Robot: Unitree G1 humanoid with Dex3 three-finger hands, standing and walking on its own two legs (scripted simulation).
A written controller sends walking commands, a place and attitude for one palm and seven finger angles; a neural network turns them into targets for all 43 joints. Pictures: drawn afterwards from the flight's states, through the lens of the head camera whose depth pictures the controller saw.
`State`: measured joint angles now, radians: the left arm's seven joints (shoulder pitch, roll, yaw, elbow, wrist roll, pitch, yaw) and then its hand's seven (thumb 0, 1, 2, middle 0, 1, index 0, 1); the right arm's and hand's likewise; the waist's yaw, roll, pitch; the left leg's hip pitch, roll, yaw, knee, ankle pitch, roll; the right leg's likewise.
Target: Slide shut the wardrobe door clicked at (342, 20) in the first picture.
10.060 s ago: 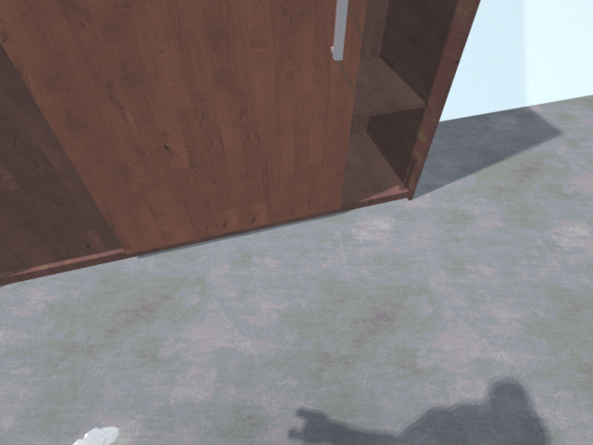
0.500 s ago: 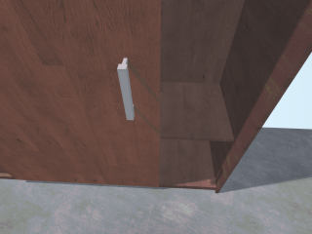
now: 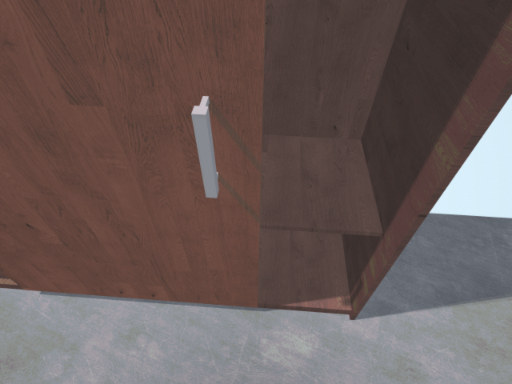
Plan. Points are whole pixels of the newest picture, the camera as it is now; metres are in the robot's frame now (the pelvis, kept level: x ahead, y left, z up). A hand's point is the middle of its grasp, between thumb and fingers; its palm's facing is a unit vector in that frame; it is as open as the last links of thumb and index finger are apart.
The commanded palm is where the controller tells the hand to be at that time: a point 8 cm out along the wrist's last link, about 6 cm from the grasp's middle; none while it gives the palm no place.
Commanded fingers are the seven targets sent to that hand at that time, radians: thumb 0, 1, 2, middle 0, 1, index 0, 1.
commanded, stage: raise the hand with hooked fingers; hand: left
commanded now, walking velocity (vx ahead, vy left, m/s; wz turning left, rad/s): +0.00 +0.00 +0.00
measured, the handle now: (208, 150) +0.49 +0.12 +0.10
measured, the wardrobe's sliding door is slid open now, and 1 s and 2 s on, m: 0.37 0.37 0.37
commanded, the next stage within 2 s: none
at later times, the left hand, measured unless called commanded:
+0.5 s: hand (140, 369) +0.15 +0.18 -0.03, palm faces -0.01 -1.00 +0.00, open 8.5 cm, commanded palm +0.13 +0.25 -0.02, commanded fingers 0.00 0.41 0.69 -0.23 -0.62 -0.23 -0.62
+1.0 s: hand (103, 324) +0.19 +0.23 +0.03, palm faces +0.02 -1.00 -0.09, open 11.5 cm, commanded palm +0.16 +0.28 +0.04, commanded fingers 0.00 -0.17 0.44 -0.28 -0.99 -0.28 -0.99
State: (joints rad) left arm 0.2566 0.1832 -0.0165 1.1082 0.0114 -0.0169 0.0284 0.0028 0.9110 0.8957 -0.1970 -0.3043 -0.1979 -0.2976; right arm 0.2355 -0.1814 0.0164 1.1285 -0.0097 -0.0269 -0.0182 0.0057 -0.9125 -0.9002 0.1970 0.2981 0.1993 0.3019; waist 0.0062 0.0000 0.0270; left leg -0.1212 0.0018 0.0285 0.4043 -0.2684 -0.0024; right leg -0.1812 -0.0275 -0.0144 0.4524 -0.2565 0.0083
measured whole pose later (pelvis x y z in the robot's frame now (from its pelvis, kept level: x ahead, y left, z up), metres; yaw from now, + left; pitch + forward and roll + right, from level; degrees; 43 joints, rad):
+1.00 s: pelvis -0.03 +0.00 -0.05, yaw +2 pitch +8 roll -1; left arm 0.32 0.30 0.30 0.02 -0.33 -0.27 -0.37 0.00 0.05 0.53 -0.26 -0.85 -0.26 -0.85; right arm 0.31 -0.24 0.02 0.60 0.04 -0.27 -0.07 0.02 -0.90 -0.90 0.20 0.30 0.20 0.30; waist -0.01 0.04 -0.09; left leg -0.59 0.02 -0.02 0.89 -0.44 0.00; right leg -0.59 -0.02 -0.05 0.85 -0.39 0.01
